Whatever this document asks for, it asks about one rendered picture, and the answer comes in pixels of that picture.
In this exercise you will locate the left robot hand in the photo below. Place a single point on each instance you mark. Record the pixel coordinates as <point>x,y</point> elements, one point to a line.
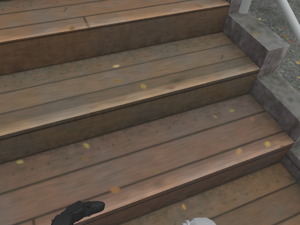
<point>77,211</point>

